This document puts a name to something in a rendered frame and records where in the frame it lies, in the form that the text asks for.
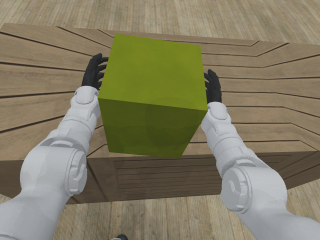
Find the left robot forearm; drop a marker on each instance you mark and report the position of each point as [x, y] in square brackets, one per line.
[78, 125]

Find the right robot upper arm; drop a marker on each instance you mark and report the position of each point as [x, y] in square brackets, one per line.
[258, 196]

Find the pedestal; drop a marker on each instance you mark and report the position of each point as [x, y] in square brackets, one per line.
[271, 91]

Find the right robot hand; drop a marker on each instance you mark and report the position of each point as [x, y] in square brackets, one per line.
[213, 91]

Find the right robot forearm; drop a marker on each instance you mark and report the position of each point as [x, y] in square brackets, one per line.
[226, 145]

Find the carton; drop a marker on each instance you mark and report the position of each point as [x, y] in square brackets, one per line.
[152, 97]

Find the left robot hand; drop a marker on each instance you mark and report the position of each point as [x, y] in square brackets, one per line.
[92, 75]

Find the left robot upper arm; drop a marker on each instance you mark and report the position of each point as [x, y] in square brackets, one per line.
[50, 176]

